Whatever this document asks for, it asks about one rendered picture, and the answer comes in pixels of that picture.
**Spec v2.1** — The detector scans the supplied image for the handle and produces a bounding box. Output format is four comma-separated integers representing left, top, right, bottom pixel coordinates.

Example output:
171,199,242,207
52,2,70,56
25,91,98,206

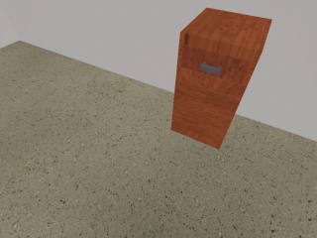
199,62,222,75

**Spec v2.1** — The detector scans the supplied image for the cabinet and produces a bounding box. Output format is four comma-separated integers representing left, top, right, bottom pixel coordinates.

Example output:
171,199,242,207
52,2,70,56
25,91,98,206
170,8,272,150

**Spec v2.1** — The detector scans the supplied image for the drawer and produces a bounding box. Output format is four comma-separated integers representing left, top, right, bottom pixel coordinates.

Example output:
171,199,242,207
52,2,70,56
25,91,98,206
180,45,252,85

